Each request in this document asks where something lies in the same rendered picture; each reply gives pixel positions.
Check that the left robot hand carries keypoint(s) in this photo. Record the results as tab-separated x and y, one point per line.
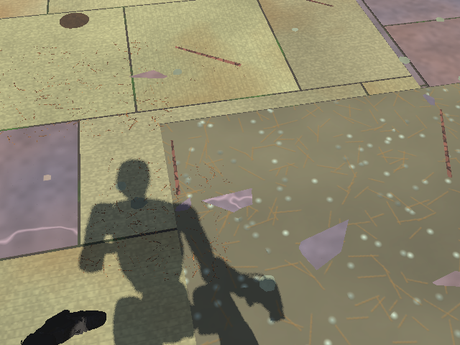
65	325

